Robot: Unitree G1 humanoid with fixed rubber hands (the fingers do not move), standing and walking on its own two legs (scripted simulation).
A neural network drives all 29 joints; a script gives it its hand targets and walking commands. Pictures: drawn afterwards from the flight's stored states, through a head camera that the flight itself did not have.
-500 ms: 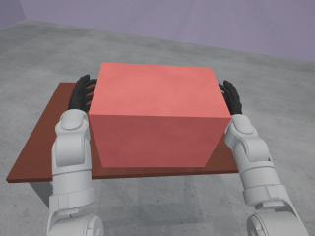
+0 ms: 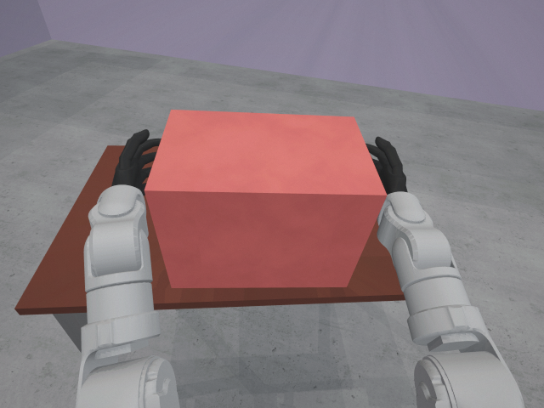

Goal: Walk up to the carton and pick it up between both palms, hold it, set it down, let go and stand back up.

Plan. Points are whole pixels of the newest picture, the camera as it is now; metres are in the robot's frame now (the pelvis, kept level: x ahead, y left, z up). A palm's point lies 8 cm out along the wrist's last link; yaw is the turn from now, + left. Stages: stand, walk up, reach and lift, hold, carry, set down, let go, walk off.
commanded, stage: hold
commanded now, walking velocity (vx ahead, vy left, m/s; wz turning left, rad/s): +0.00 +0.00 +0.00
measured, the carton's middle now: (262, 202) +0.38 +0.01 +0.15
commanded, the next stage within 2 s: none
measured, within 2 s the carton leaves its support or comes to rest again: neither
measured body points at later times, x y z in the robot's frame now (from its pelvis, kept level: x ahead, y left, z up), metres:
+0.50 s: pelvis +0.00 +0.00 +0.00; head -0.03 +0.02 +0.45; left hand +0.37 +0.18 +0.19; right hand +0.37 -0.18 +0.18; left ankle +0.02 +0.14 -0.75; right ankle +0.01 -0.14 -0.75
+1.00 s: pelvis +0.00 +0.00 +0.00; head -0.04 +0.03 +0.45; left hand +0.37 +0.19 +0.19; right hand +0.37 -0.17 +0.18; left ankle +0.02 +0.14 -0.75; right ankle +0.01 -0.14 -0.75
